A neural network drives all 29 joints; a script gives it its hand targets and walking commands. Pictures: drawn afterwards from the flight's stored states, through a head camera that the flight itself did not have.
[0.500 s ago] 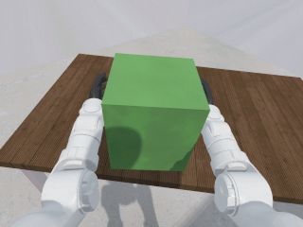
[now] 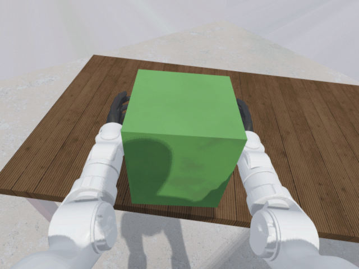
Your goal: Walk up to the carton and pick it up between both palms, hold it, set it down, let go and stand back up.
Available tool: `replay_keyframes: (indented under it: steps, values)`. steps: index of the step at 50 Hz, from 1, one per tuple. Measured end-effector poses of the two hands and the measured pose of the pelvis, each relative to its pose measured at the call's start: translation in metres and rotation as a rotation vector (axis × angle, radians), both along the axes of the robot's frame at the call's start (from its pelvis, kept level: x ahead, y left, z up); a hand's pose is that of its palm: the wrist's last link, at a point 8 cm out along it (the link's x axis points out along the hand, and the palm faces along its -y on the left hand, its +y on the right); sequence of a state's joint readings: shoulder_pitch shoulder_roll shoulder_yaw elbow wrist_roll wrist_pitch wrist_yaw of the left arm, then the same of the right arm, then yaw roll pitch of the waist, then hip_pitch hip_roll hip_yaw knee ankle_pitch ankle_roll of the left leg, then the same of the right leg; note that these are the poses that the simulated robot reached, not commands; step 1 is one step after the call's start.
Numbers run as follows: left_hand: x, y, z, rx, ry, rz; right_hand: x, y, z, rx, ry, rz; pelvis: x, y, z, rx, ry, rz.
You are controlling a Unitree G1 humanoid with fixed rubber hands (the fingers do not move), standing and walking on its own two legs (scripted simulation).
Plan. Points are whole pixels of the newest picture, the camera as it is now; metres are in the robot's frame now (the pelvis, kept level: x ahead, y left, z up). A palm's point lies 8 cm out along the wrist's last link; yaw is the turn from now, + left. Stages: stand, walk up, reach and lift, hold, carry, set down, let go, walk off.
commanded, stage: set down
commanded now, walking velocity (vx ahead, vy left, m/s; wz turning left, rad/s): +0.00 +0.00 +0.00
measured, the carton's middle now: (179, 141) +0.38 -0.01 +0.08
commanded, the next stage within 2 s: none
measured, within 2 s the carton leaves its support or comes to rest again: rests again in 1.08 s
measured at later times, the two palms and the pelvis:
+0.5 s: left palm (117, 131) +0.41 +0.14 +0.08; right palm (240, 138) +0.39 -0.16 +0.08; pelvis +0.01 +0.00 +0.00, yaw +0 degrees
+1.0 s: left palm (118, 138) +0.41 +0.14 +0.06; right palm (239, 147) +0.38 -0.16 +0.06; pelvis +0.00 +0.00 +0.00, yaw +1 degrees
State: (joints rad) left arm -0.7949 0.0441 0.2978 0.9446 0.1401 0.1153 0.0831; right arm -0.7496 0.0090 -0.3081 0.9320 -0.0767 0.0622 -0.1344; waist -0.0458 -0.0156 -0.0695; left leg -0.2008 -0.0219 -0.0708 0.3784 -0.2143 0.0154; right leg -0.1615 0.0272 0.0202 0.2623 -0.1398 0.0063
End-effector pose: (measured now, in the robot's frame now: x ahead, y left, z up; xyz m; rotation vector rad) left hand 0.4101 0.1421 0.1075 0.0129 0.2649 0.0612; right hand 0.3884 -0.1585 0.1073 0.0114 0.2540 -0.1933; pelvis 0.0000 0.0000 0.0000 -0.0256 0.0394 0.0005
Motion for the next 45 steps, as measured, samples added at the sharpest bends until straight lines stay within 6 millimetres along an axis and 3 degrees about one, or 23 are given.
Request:
replay_keyframes:
  steps: [19,45]
  values:
    - [0.004,-0.001,-0.021,0.002,0.007,-0.009,0.001,-0.001,-0.021,-0.009,0.007,-0.004,0.009,0.000,-0.001,-0.003,0.031,0.003]
    - [-0.008,0.006,-0.040,0.004,0.011,-0.009,-0.009,0.005,-0.040,-0.031,0.012,0.009,0.001,0.000,-0.001,0.000,0.058,0.005]
